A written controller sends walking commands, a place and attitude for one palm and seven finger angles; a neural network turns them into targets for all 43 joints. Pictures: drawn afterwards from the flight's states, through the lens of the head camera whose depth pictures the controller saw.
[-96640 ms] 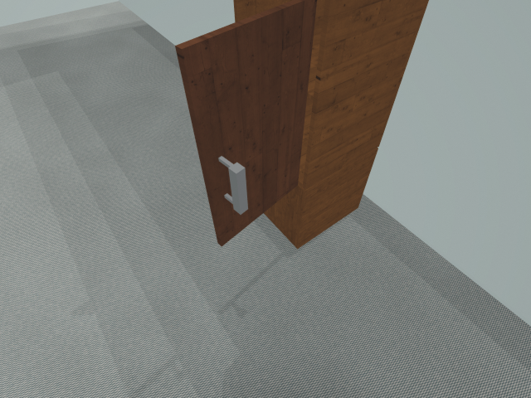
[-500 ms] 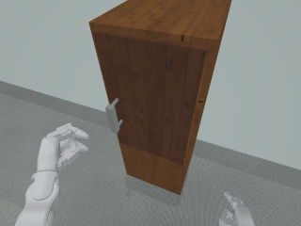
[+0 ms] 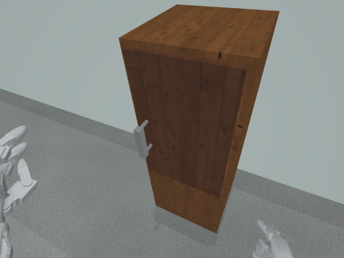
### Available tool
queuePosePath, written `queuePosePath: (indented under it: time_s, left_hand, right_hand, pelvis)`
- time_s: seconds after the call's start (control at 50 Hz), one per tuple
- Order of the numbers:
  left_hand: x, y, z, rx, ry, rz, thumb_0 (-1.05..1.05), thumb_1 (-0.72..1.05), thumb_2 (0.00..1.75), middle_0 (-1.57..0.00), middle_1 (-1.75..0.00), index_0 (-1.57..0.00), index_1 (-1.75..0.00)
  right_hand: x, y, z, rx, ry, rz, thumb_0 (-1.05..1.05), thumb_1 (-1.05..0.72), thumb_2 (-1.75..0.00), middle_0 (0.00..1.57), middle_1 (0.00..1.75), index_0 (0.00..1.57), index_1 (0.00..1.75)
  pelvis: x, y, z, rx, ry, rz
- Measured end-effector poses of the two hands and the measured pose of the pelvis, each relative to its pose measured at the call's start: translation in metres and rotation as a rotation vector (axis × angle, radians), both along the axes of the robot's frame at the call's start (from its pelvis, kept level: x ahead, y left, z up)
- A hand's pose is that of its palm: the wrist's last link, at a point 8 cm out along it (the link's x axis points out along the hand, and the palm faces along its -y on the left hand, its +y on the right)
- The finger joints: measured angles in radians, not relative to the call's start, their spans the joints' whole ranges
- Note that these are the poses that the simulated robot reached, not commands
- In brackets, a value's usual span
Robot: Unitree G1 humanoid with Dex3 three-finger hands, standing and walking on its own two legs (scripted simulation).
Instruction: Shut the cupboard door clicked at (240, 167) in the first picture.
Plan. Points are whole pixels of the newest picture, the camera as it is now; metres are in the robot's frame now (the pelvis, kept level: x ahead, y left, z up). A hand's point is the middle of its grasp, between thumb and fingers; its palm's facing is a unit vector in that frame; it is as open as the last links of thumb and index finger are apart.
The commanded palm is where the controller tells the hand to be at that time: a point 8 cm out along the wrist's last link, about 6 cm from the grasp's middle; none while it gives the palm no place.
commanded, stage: draw the hand back to the body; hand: left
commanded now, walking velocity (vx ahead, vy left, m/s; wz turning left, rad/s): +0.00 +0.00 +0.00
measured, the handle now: (144, 139) +0.54 +0.20 -0.09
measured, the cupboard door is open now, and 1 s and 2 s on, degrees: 0 0 0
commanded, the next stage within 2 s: step back with the hand held close in 0.26 s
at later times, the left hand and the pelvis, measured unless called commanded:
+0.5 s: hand (50, 181) +0.19 +0.26 +0.16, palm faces +0.45 -0.78 -0.44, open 7.4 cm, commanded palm +0.14 +0.29 +0.17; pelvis +0.00 -0.01 +0.00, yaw +0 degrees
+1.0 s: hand (11, 217) +0.13 +0.29 +0.15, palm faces +0.44 -0.77 -0.46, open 7.4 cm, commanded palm +0.07 +0.32 +0.17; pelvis -0.07 +0.02 -0.01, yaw -1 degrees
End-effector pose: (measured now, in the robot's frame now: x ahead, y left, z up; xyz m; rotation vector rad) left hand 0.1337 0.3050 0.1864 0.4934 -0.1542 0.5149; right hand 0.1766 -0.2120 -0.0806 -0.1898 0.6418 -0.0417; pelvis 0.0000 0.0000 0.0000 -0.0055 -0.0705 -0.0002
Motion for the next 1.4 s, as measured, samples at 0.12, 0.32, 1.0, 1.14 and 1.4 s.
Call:
queuePosePath:
  time_s: [0.12, 0.32, 1.0, 1.14, 1.4]
  left_hand:
    - [0.006, -0.010, -0.017, -0.059, 0.044, -0.010, 0.01, 0.90, 0.90, -0.23, -0.34, -0.24, -0.34]
    - [0.013, -0.021, -0.005, -0.017, 0.001, -0.059, 0.02, 0.89, 0.90, -0.21, -0.31, -0.22, -0.31]
    - [-0.049, 0.019, -0.020, 0.069, -0.017, -0.098, 0.01, 0.89, 0.90, -0.21, -0.30, -0.21, -0.31]
    - [-0.085, 0.015, -0.016, 0.097, -0.119, -0.053, 0.02, 0.89, 0.90, -0.21, -0.30, -0.21, -0.31]
    - [-0.121, 0.015, -0.004, 0.148, -0.142, -0.114, 0.01, 0.89, 0.90, -0.21, -0.30, -0.21, -0.31]
  right_hand:
    - [-0.006, -0.008, -0.003, -0.014, 0.018, -0.009, 0.01, -0.91, -0.90, 0.20, 0.30, 0.20, 0.30]
    - [-0.012, -0.022, 0.000, -0.019, -0.002, -0.050, 0.01, -0.91, -0.90, 0.20, 0.30, 0.20, 0.30]
    - [-0.092, -0.008, 0.005, -0.091, 0.055, -0.136, 0.01, -0.91, -0.90, 0.20, 0.30, 0.20, 0.30]
    - [-0.121, -0.014, -0.006, -0.114, 0.075, -0.082, 0.01, -0.90, -0.90, 0.20, 0.30, 0.20, 0.30]
    - [-0.173, -0.015, -0.008, -0.128, 0.103, -0.099, 0.01, -0.91, -0.90, 0.20, 0.30, 0.20, 0.30]
  pelvis:
    - [-0.003, -0.005, 0.000, 0.005, 0.002, 0.000]
    - [0.000, -0.012, 0.000, 0.002, -0.007, -0.011]
    - [-0.072, 0.020, -0.013, -0.009, 0.050, -0.018]
    - [-0.096, 0.010, -0.022, -0.018, 0.031, 0.036]
    - [-0.145, 0.014, -0.019, -0.048, 0.055, 0.063]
